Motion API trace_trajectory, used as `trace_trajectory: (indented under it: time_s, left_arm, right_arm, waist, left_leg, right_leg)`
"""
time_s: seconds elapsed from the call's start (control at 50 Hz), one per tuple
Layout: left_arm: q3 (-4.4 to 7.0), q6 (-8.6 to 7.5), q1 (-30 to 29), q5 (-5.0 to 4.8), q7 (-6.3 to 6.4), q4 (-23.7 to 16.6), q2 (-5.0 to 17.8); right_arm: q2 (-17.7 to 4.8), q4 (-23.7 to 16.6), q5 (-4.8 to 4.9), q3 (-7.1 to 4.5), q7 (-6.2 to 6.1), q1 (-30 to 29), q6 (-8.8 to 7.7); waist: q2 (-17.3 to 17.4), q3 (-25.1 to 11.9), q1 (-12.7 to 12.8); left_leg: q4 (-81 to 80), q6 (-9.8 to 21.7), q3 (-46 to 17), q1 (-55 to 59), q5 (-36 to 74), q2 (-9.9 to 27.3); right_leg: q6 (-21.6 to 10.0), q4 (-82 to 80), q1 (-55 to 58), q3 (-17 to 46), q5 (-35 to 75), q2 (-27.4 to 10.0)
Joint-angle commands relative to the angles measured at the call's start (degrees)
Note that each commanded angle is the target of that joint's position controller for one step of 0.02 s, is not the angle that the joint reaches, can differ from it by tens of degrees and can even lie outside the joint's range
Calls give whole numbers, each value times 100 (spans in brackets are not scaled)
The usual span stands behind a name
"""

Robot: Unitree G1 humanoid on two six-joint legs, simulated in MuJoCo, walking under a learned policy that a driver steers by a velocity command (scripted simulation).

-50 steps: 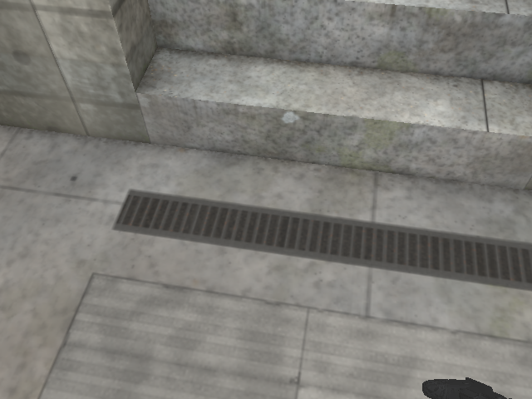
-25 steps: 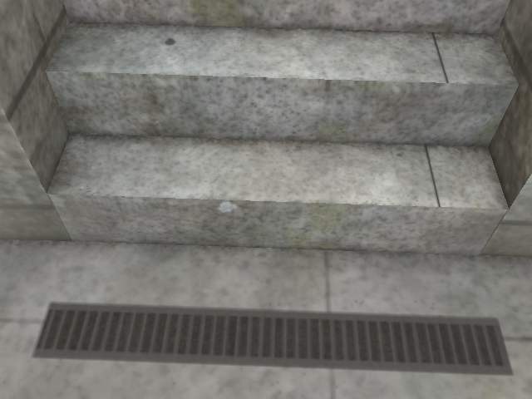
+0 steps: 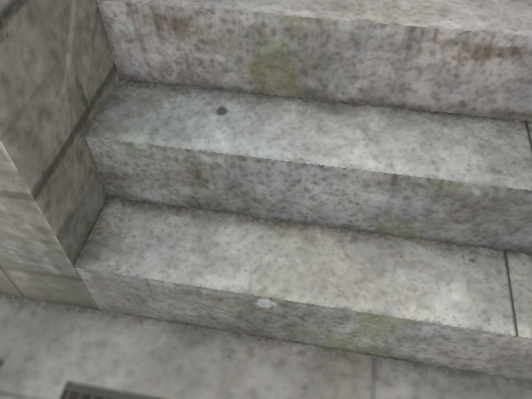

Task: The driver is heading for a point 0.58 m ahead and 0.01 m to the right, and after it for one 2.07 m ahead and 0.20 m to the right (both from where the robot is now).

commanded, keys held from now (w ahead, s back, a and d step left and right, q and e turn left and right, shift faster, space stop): w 0.70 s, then no key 0.30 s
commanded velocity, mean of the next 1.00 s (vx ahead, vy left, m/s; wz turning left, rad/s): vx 0.43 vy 0.00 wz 0.00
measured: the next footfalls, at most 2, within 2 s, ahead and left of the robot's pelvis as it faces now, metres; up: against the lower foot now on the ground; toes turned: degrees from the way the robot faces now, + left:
left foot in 0.14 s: +0.25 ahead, +0.11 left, +0.00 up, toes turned +4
right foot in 0.64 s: +0.43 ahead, -0.07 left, +0.00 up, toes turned -2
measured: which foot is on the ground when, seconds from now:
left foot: up 0.00-0.12, down 0.14-0.66, up 0.68-0.98, down 1.00-1.00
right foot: down 0.00-0.16, up 0.18-0.62, down 0.64-1.00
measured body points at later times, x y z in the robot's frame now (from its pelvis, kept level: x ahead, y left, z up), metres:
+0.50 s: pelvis +0.25 +0.04 +0.00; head +0.27 +0.05 +0.45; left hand +0.40 +0.27 -0.13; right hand +0.21 -0.20 -0.14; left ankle +0.21 +0.11 -0.74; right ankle +0.37 -0.10 -0.70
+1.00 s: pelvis +0.40 +0.02 +0.00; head +0.40 +0.01 +0.45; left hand +0.39 +0.23 -0.16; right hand +0.45 -0.20 -0.16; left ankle +0.42 +0.12 -0.74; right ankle +0.39 -0.06 -0.74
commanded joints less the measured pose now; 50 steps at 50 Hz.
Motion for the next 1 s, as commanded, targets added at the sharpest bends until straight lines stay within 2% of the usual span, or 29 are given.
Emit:
trace_trajectory:
  time_s: [0.02,0.08,0.12,0.14,0.16,0.18,0.2,0.22,0.26,0.3,0.36,0.48,0.5,0.54,0.58,0.62,0.64,0.66,0.68,0.7,0.72,0.76,0.8,0.84,0.88,0.9,0.94,0.98,1.0]
  left_arm:
    - [140,-53,365,36,69,-74,815]
    - [176,-56,247,64,134,-12,891]
    - [207,-54,-129,64,139,-98,1025]
    - [181,-60,-155,34,149,-115,967]
    - [47,-76,-20,-190,86,-326,567]
    - [94,-67,280,-157,48,-269,559]
    - [184,-22,-291,-47,46,-342,933]
    - [180,-44,-715,12,-7,-428,872]
    - [142,24,-761,96,-20,-409,565]
    - [89,149,-549,211,-45,-334,360]
    - [111,209,-1157,265,-88,-536,429]
    - [34,168,-2580,149,-26,-1034,397]
    - [-3,210,-2156,108,33,-861,272]
    - [7,184,-2338,119,97,-930,357]
    - [38,146,-2243,96,137,-919,378]
    - [111,15,-1207,117,223,-595,416]
    - [209,-51,-313,227,269,-346,693]
    - [390,-40,126,302,304,-319,1474]
    - [468,23,43,145,265,-242,1525]
    - [374,40,-356,87,179,-392,1097]
    - [253,42,-800,53,133,-458,678]
    - [-9,9,-1065,48,169,-441,76]
    - [-72,-113,-917,96,189,-298,168]
    - [-104,-219,-976,107,233,-246,346]
    - [-178,-192,-1121,126,281,-272,342]
    - [-187,-144,-1013,111,298,-290,374]
    - [-166,-36,-598,73,325,-181,395]
    - [-112,89,-778,-84,310,-264,481]
    - [-77,131,-670,-105,287,-290,449]
  right_arm:
    - [-290,-489,15,-20,-16,-724,-86]
    - [-385,-520,1,-55,-57,-618,-167]
    - [-574,-151,-20,-174,-162,529,-283]
    - [-769,131,-97,-256,-274,1448,-330]
    - [-1293,265,-275,-404,-331,2346,-358]
    - [-1472,332,-169,-484,-282,2303,-278]
    - [-1208,204,-61,-418,-240,1591,-266]
    - [-822,154,-28,-318,-192,1155,-285]
    - [-396,277,29,-171,-187,1039,-362]
    - [-309,473,35,-110,-175,1373,-437]
    - [-548,544,79,-174,-184,1660,-495]
    - [-648,476,59,-211,-210,1880,-516]
    - [-557,568,-9,-216,-230,2128,-496]
    - [-424,561,-39,-192,-251,2162,-470]
    - [-502,553,-25,-195,-322,2118,-435]
    - [-566,507,72,-189,-351,1925,-427]
    - [-529,372,150,-162,-373,1770,-463]
    - [116,176,244,-8,-342,2051,-473]
    - [-95,411,80,-89,-354,2406,-372]
    - [-148,504,-55,-123,-323,2229,-309]
    - [-120,507,-110,-146,-274,2060,-291]
    - [-9,499,-141,-158,-225,1964,-140]
    - [92,665,-181,-160,-246,2151,36]
    - [142,683,-196,-119,-306,2008,170]
    - [216,648,-107,-39,-379,1778,247]
    - [192,568,-21,-17,-427,1488,257]
    - [342,704,126,72,-554,1768,277]
    - [501,869,112,159,-631,2021,173]
    - [418,888,52,170,-628,1995,94]
  waist:
    - [-587,415,6]
    - [-604,332,-172]
    - [-556,-379,-693]
    - [-478,-943,-1035]
    - [394,-1647,-1208]
    - [1120,-2068,-935]
    - [342,-1290,-680]
    - [-40,-709,-590]
    - [-4,-203,-272]
    - [32,-378,-113]
    - [143,-269,-146]
    - [192,-47,-454]
    - [506,-362,-401]
    - [353,-210,-403]
    - [306,-272,-351]
    - [53,-733,87]
    - [-57,-1140,398]
    - [-1406,-1305,186]
    - [-1232,-1435,45]
    - [-673,-890,-101]
    - [-455,-500,-283]
    - [-259,-247,-597]
    - [-338,-433,-689]
    - [-551,-403,-745]
    - [-912,-361,-763]
    - [-1037,-334,-606]
    - [-1412,-604,-464]
    - [-994,-466,-608]
    - [-654,-350,-466]
  left_leg:
    - [-519,75,168,-25,22,-177]
    - [-905,312,211,380,-588,-344]
    - [-1360,544,386,1822,-726,-718]
    - [-1536,727,161,3203,-787,-503]
    - [-1651,1230,-1702,4961,-1256,987]
    - [-2442,1813,-4024,5451,-1581,1939]
    - [-2609,1545,-3354,4711,-1810,1630]
    - [-2791,1413,-2605,3842,-1402,1403]
    - [-3003,1058,-1577,2891,160,909]
    - [-2845,1028,-1045,2701,1553,767]
    - [-3002,994,-696,2665,1426,651]
    - [-3114,746,-420,2570,1204,395]
    - [-2935,839,-342,2632,955,443]
    - [-2720,852,-404,2562,1190,507]
    - [-2104,815,-434,2920,2648,599]
    - [-693,683,-300,3071,3568,353]
    - [391,515,-239,2243,2315,114]
    - [2442,209,327,463,-1159,-716]
    - [3481,221,-27,-70,-2868,-726]
    - [4262,203,-253,-293,-2561,-474]
    - [4389,149,-321,-362,-2173,-359]
    - [4383,44,-344,80,-1677,-269]
    - [4273,-71,-119,729,-1523,-484]
    - [3246,-219,-53,1080,-1496,-488]
    - [1441,-304,59,1551,-1581,-481]
    - [682,-320,149,1745,-1750,-599]
    - [-63,-266,274,2313,-1458,-754]
    - [-1660,-135,280,2897,-358,-694]
    - [-2188,-127,107,3066,78,-529]
  right_leg:
    - [-592,-191,-53,758,2449,-1673]
    - [-523,360,352,662,3668,-1818]
    - [-387,1743,298,515,5173,-1656]
    - [-276,2798,-440,373,4351,-1416]
    - [-70,4683,-2193,24,2367,-911]
    - [-15,6252,-3557,207,-1466,-56]
    - [-93,6321,-3938,697,-1005,-570]
    - [-32,6089,-3823,694,-548,-752]
    - [105,5463,-3317,686,-267,-1029]
    - [225,5453,-2972,537,-281,-948]
    - [332,4991,-3392,409,158,-1054]
    - [491,2829,-3107,128,1021,-815]
    - [448,3104,-2741,11,816,-739]
    - [369,2888,-2628,23,706,-714]
    - [248,2468,-2437,-28,326,-538]
    - [35,1389,-1397,-116,553,-301]
    - [-122,1205,-166,457,970,-873]
    - [-864,1081,982,2478,3152,-2590]
    - [-1468,796,556,3116,3008,-2977]
    - [-1504,714,-84,2744,2094,-2719]
    - [-1318,558,-761,2244,1810,-2450]
    - [-898,670,-1694,1367,3006,-2039]
    - [-789,853,-2173,674,4553,-1777]
    - [-731,849,-2282,429,4988,-1637]
    - [-475,919,-2077,259,5059,-1435]
    - [-383,995,-1860,288,5295,-1433]
    - [-553,1163,-1542,466,5273,-1577]
    - [-450,1377,-1608,623,3995,-1582]
    - [-265,1474,-1638,732,2771,-1433]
